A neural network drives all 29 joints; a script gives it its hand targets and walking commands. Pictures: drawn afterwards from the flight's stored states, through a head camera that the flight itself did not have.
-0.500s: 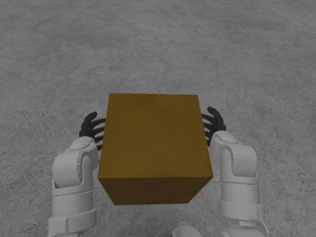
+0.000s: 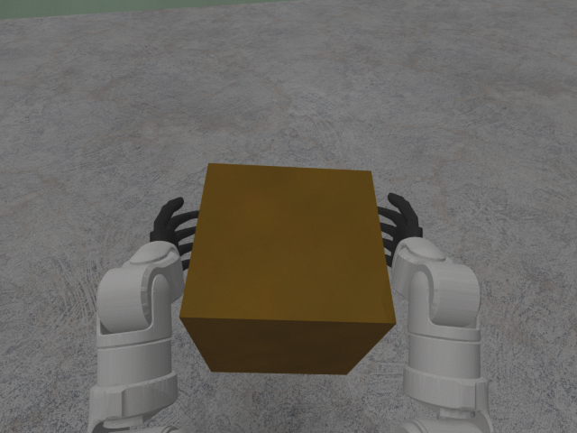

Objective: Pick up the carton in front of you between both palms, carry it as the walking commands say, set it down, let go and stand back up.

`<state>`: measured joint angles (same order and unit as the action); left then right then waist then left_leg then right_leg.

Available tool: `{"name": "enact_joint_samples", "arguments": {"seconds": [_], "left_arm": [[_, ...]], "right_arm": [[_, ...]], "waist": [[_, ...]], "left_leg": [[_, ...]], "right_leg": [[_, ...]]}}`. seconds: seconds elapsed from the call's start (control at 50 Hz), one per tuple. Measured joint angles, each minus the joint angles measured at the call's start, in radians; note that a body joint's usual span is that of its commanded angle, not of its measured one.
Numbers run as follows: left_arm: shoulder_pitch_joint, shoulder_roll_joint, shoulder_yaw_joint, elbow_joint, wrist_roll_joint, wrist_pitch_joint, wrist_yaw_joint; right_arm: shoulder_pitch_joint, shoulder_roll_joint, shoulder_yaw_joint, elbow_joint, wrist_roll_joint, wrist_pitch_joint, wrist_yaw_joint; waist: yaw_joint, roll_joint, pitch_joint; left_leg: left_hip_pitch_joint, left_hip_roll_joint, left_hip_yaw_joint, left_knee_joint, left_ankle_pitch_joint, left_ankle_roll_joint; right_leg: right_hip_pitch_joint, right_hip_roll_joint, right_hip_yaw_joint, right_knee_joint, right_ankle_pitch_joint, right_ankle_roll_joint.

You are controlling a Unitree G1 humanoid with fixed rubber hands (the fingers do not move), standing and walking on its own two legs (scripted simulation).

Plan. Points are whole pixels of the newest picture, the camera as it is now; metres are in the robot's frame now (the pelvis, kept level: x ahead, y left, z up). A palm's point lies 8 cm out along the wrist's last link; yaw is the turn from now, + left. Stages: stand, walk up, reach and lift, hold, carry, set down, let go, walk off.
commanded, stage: carry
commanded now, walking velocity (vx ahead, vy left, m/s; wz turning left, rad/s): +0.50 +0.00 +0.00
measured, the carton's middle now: (284, 279) +0.34 +0.00 +0.05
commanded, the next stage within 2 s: none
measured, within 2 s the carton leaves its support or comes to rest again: neither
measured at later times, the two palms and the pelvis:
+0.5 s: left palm (202, 166) +0.55 +0.15 +0.08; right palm (375, 162) +0.55 -0.15 +0.09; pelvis +0.31 +0.00 -0.01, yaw -1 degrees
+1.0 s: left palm (211, 138) +0.64 +0.14 +0.08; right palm (365, 129) +0.66 -0.16 +0.08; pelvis +0.40 -0.01 -0.02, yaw +1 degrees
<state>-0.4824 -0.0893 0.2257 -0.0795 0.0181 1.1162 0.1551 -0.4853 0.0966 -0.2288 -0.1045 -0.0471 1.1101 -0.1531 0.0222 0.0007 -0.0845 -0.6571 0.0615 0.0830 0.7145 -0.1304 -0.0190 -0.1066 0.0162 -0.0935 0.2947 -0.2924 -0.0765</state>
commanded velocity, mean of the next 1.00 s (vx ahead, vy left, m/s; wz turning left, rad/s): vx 0.10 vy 0.00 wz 0.00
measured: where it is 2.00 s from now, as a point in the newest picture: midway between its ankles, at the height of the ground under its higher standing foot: (290, 416)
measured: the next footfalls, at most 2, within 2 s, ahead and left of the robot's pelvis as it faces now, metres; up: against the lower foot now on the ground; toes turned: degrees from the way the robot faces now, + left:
left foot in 0.12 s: +0.32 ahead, +0.11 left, +0.00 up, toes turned +8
right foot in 0.52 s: +0.48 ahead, -0.11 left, +0.00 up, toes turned -12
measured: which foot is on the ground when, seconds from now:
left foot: up 0.00-0.10, down 0.12-1.00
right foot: down 0.00-0.16, up 0.18-0.50, down 0.52-1.00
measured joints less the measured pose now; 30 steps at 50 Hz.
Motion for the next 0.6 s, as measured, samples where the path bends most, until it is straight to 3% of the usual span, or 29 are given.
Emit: {"name": "enact_joint_samples", "arguments": {"seconds": [0.08,0.12,0.14,0.18,0.22,0.26,0.38,0.5,0.52,0.56,0.6], "left_arm": [[0.081,-0.035,-0.01,-0.045,0.019,0.032,-0.001],[0.133,-0.05,-0.017,-0.081,0.027,0.044,-0.002],[0.16,-0.048,-0.021,-0.095,0.029,0.047,-0.004],[0.215,-0.038,-0.029,-0.115,0.027,0.051,-0.011],[0.272,-0.048,-0.042,-0.142,0.034,0.053,-0.012],[0.319,-0.047,-0.075,-0.174,0.038,0.051,-0.013],[0.417,-0.038,-0.153,-0.297,0.042,0.034,-0.017],[0.483,-0.039,-0.181,-0.402,0.046,0.065,-0.018],[0.479,-0.039,-0.181,-0.415,0.046,0.076,-0.019],[0.465,-0.038,-0.186,-0.406,0.047,0.082,-0.019],[0.434,-0.038,-0.183,-0.38,0.049,0.098,-0.019]], "right_arm": [[0.085,0.023,0.001,-0.048,-0.007,0.032,0.007],[0.129,0.038,0.007,-0.07,-0.012,0.039,0.013],[0.153,0.052,0.012,-0.071,-0.016,0.032,0.015],[0.198,0.068,0.036,-0.064,-0.026,0.017,0.017],[0.248,0.052,0.075,-0.075,-0.022,0.017,0.021],[0.301,0.041,0.099,-0.114,-0.013,0.018,0.023],[0.412,0.031,0.14,-0.255,-0.002,0.002,0.032],[0.469,0.031,0.171,-0.35,-0.007,0.035,0.04],[0.469,0.031,0.173,-0.364,-0.009,0.043,0.04],[0.451,0.03,0.161,-0.37,-0.011,0.065,0.04],[0.428,0.029,0.145,-0.359,-0.015,0.087,0.04]], "waist": [[-0.006,-0.008,-0.045],[-0.008,-0.01,-0.055],[-0.016,-0.027,-0.059],[-0.029,-0.042,-0.049],[-0.035,-0.023,-0.025],[-0.042,-0.012,-0.004],[-0.048,-0.001,0.009],[-0.031,-0.003,-0.025],[-0.029,-0.011,-0.032],[-0.019,0.023,-0.057],[-0.023,0.052,-0.063]], "left_leg": [[0.079,-0.026,0.062,-0.184,0.087,0.009],[0.155,-0.048,0.103,-0.277,0.109,0.027],[0.178,-0.062,0.118,-0.275,0.074,0.072],[0.184,-0.065,0.131,-0.213,0.001,0.107],[0.226,-0.051,0.127,-0.219,-0.03,0.1],[0.285,-0.048,0.119,-0.269,-0.038,0.093],[0.447,-0.031,0.087,-0.396,-0.063,0.067],[0.575,-0.011,0.071,-0.35,-0.197,0.013],[0.586,-0.015,0.068,-0.309,-0.239,0.002],[0.569,0.014,0.055,-0.208,-0.301,-0.016],[0.537,0.031,0.026,-0.14,-0.329,-0.019]], "right_leg": [[0.107,-0.006,0.011,-0.019,-0.084,0.025],[0.132,-0.012,0.018,0.056,-0.155,0.039],[0.108,-0.029,0.023,0.159,-0.194,0.05],[-0.03,-0.044,0.046,0.494,-0.181,0.069],[-0.176,-0.028,0.062,0.757,-0.167,0.067],[-0.291,-0.039,0.054,0.832,-0.114,0.068],[-0.447,-0.086,0.016,0.505,-0.005,0.093],[-0.379,-0.072,-0.072,0.191,0.278,0.103],[-0.345,-0.074,-0.087,0.15,0.334,0.094],[-0.32,-0.053,-0.109,0.173,0.221,0.029],[-0.317,-0.042,-0.125,0.201,0.158,0.002]]}}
